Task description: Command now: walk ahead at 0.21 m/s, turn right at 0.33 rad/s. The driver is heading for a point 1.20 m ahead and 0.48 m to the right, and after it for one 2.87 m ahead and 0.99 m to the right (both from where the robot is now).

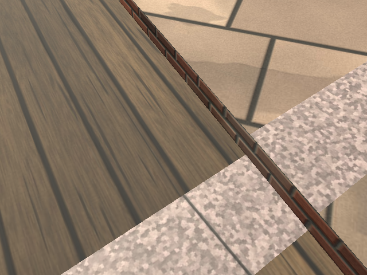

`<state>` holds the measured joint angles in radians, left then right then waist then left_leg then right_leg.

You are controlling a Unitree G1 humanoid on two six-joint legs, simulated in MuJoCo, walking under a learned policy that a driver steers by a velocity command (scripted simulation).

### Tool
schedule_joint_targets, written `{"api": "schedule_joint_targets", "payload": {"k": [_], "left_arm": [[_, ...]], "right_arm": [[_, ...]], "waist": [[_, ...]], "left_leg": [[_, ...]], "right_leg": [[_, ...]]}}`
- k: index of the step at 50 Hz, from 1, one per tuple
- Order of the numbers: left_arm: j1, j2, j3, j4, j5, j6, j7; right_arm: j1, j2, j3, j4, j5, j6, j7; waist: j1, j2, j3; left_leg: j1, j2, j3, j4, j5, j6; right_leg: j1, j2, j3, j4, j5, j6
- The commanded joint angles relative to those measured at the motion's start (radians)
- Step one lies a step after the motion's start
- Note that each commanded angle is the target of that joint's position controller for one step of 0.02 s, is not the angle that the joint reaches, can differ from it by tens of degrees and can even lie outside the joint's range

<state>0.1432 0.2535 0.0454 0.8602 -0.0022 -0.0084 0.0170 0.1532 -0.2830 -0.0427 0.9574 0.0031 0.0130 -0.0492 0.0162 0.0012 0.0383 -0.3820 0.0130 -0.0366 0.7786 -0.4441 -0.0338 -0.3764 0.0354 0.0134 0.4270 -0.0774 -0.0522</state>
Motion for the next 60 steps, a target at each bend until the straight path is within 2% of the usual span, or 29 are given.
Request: {"api": "schedule_joint_targets", "payload": {"k": [1,4,5,6,7,8,10,13,18,22,24,25,26,27,28,29,30,31,34,40,43,44,45,46,47,48,50,56,60], "left_arm": [[-0.064,0.188,0.056,-0.079,-0.021,-0.004,0.021],[-0.107,0.143,0.053,-0.109,-0.031,0.010,0.024],[-0.105,0.053,0.034,-0.124,-0.032,0.009,0.016],[-0.105,0.042,0.035,-0.159,-0.030,-0.007,0.008],[-0.092,0.122,0.052,-0.156,-0.028,-0.022,0.003],[-0.034,0.154,0.066,-0.131,-0.028,-0.027,-0.005],[0.004,0.142,0.072,-0.098,-0.011,-0.027,-0.008],[-0.034,0.081,0.062,-0.119,-0.009,-0.024,-0.020],[-0.159,0.029,0.032,-0.222,-0.013,-0.012,-0.054],[-0.137,0.081,0.046,-0.259,-0.016,0.009,-0.075],[0.002,0.130,0.072,-0.228,-0.011,0.012,-0.071],[0.112,0.186,0.098,-0.197,-0.008,0.014,-0.052],[0.191,0.287,0.120,-0.192,-0.004,0.021,-0.021],[0.158,0.324,0.111,-0.232,0.010,0.015,-0.017],[0.191,0.266,0.093,-0.233,-0.011,0.007,-0.030],[0.194,0.244,0.097,-0.196,0.030,0.021,-0.014],[0.112,0.186,0.078,-0.197,0.029,0.027,-0.014],[0.044,0.172,0.070,-0.200,0.024,0.029,-0.015],[0.031,0.175,0.067,-0.202,0.030,0.011,-0.034],[0.066,0.204,0.080,-0.184,0.029,0.005,-0.050],[0.018,0.196,0.081,-0.191,0.022,0.011,-0.049],[-0.003,0.155,0.070,-0.204,0.020,0.006,-0.042],[-0.025,0.049,0.039,-0.242,0.004,-0.008,-0.037],[-0.001,0.078,0.038,-0.253,0.025,-0.016,-0.035],[0.027,0.129,0.050,-0.237,0.045,-0.019,-0.040],[0.053,0.145,0.057,-0.207,0.048,-0.020,-0.053],[0.086,0.134,0.057,-0.172,0.050,-0.009,-0.074],[-0.050,0.074,0.027,-0.198,0.048,-0.005,-0.090],[-0.171,0.048,-0.002,-0.226,0.052,-0.011,-0.092]], "right_arm": [[0.104,-0.088,-0.026,-0.016,0.000,-0.024,0.006],[0.244,-0.098,-0.036,0.035,-0.010,-0.051,0.020],[0.318,-0.153,-0.051,0.052,-0.013,-0.056,0.014],[0.235,-0.237,-0.067,0.018,-0.027,-0.063,0.015],[0.138,-0.212,-0.061,-0.023,-0.041,-0.080,0.009],[0.058,-0.166,-0.051,-0.047,-0.019,-0.095,0.001],[0.056,-0.131,-0.042,-0.054,0.002,-0.107,-0.001],[0.116,-0.094,-0.026,-0.039,-0.022,-0.104,-0.004],[0.140,-0.174,-0.041,-0.044,-0.009,-0.067,-0.009],[0.124,-0.217,-0.065,-0.061,0.021,-0.052,0.001],[0.090,-0.215,-0.073,-0.078,0.036,-0.049,0.001],[0.125,-0.184,-0.065,-0.075,0.029,-0.055,0.009],[0.158,-0.102,-0.038,-0.107,-0.026,-0.065,0.021],[0.196,-0.065,-0.020,-0.138,-0.047,-0.081,0.034],[0.167,-0.153,-0.047,-0.126,-0.013,-0.090,0.047],[0.146,-0.077,-0.024,-0.137,-0.044,-0.059,0.054],[0.088,-0.088,-0.023,-0.145,-0.056,-0.052,0.055],[0.062,-0.103,-0.027,-0.161,-0.064,-0.040,0.057],[0.115,-0.101,-0.022,-0.153,-0.058,-0.013,0.070],[0.033,-0.089,-0.013,-0.211,-0.042,-0.036,0.070],[0.138,-0.078,-0.014,-0.197,-0.030,-0.055,0.055],[0.233,-0.119,-0.025,-0.178,-0.036,-0.066,0.040],[0.313,-0.229,-0.046,-0.179,-0.054,-0.074,0.023],[0.235,-0.303,-0.068,-0.191,-0.063,-0.070,0.020],[0.171,-0.231,-0.056,-0.207,-0.050,-0.069,0.022],[0.124,-0.163,-0.039,-0.215,-0.034,-0.075,0.027],[0.104,-0.118,-0.028,-0.221,-0.028,-0.086,0.029],[0.240,-0.101,-0.027,-0.150,-0.029,-0.112,0.057],[0.261,-0.125,-0.031,-0.116,-0.022,-0.106,0.057]], "waist": [[-0.060,-0.171,-0.130],[-0.148,-0.119,-0.096],[-0.154,0.100,-0.102],[-0.112,0.262,-0.032],[-0.078,0.204,0.005],[-0.032,0.180,0.025],[-0.033,0.150,0.014],[-0.060,0.106,0.033],[-0.101,0.128,0.035],[-0.074,0.144,-0.010],[0.004,0.121,-0.085],[0.052,0.051,-0.155],[0.048,-0.166,-0.267],[-0.005,-0.276,-0.412],[0.055,-0.134,-0.437],[0.050,-0.070,-0.328],[0.020,-0.028,-0.181],[-0.017,-0.098,-0.098],[-0.044,-0.104,-0.099],[-0.011,-0.135,-0.067],[-0.092,-0.072,-0.052],[-0.143,0.017,-0.045],[-0.168,0.237,-0.072],[-0.104,0.252,0.000],[-0.055,0.142,0.046],[-0.028,0.094,0.061],[-0.023,0.126,0.033],[-0.075,0.113,0.031],[-0.097,0.140,0.033]], "left_leg": [[0.149,-0.032,0.043,-0.107,0.077,0.029],[0.402,-0.013,0.061,-0.394,0.156,0.092],[0.511,0.207,-0.185,-0.521,-0.034,0.139],[0.396,0.410,-0.500,-0.641,-0.254,0.235],[0.320,0.421,-0.522,-0.672,-0.298,0.264],[0.342,0.364,-0.416,-0.672,-0.208,0.214],[0.387,0.296,-0.237,-0.661,-0.030,0.145],[0.348,0.233,-0.006,-0.615,0.377,0.139],[0.289,0.222,0.149,-0.552,0.640,0.157],[0.359,0.274,0.157,-0.416,0.825,0.153],[0.355,0.252,0.190,-0.211,0.961,0.119],[0.267,0.195,0.222,-0.023,0.879,0.068],[-0.043,0.129,0.220,0.299,0.232,-0.002],[-0.256,-0.022,0.070,0.563,-0.309,-0.037],[-0.300,0.015,-0.052,0.635,-0.265,-0.036],[-0.331,0.060,-0.008,0.560,-0.119,-0.006],[-0.289,0.096,-0.008,0.413,-0.019,-0.002],[-0.203,0.095,0.003,0.319,0.020,0.001],[-0.075,0.054,0.035,0.202,0.051,0.010],[0.023,-0.002,0.039,-0.064,0.113,0.010],[0.294,-0.036,0.045,-0.272,0.172,0.033],[0.430,0.036,-0.044,-0.383,0.069,0.053],[0.488,0.320,-0.367,-0.588,-0.256,0.103],[0.379,0.428,-0.638,-0.712,-0.449,0.174],[0.317,0.411,-0.593,-0.695,-0.427,0.198],[0.304,0.347,-0.460,-0.678,-0.315,0.177],[0.327,0.253,-0.223,-0.664,-0.032,0.144],[0.384,0.209,0.004,-0.619,0.438,0.166],[0.345,0.204,0.084,-0.578,0.632,0.157]], "right_leg": [[-0.017,-0.214,0.309,-0.271,-0.460,-0.143],[-0.199,-0.111,0.237,-0.171,-0.502,-0.038],[-0.348,-0.020,0.137,0.152,-0.491,0.017],[-0.496,0.043,0.074,0.377,-0.411,0.024],[-0.488,-0.014,0.155,0.483,-0.344,0.013],[-0.500,-0.025,0.160,0.523,-0.252,0.013],[-0.489,-0.048,0.125,0.578,-0.155,0.039],[-0.435,-0.062,0.058,0.594,-0.052,0.077],[-0.254,-0.086,-0.062,0.323,0.000,0.096],[-0.151,-0.057,-0.098,0.209,-0.109,0.037],[0.030,-0.001,-0.119,0.079,-0.068,-0.017],[0.232,0.019,-0.094,-0.012,0.102,-0.058],[0.550,-0.218,0.206,0.059,0.538,-0.153],[0.673,-0.441,0.620,0.031,0.600,-0.374],[0.634,-0.413,0.550,-0.003,0.457,-0.392],[0.533,-0.384,0.454,-0.051,0.116,-0.324],[0.343,-0.277,0.392,-0.142,-0.168,-0.241],[0.188,-0.205,0.340,-0.185,-0.247,-0.193],[0.070,-0.152,0.301,-0.217,-0.278,-0.196],[0.020,-0.151,0.388,-0.211,-0.427,-0.182],[-0.151,-0.097,0.398,-0.104,-0.525,-0.131],[-0.280,-0.028,0.348,0.029,-0.572,-0.083],[-0.377,0.093,0.162,0.335,-0.551,-0.025],[-0.459,0.097,0.094,0.508,-0.454,-0.022],[-0.436,0.020,0.135,0.575,-0.358,-0.026],[-0.409,-0.002,0.127,0.586,-0.290,-0.013],[-0.368,-0.019,0.073,0.639,-0.196,0.021],[-0.350,-0.017,0.050,0.483,-0.080,0.056],[-0.169,-0.021,-0.083,0.216,-0.095,0.038]]}}
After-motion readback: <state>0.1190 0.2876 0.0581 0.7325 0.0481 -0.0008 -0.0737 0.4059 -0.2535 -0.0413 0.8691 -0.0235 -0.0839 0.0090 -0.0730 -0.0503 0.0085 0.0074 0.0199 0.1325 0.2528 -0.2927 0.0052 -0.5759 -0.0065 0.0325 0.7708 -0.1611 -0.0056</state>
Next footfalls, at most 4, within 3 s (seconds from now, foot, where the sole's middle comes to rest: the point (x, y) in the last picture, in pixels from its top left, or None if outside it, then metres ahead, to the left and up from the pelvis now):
0.10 left None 0.06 0.13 -0.77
0.52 right None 0.21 -0.16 -0.77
0.88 left None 0.34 0.01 -0.77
1.30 right None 0.40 -0.31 -0.77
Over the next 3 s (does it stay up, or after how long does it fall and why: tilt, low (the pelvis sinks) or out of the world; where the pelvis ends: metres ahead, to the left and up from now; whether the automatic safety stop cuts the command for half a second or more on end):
stays up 1.04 -0.46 0.13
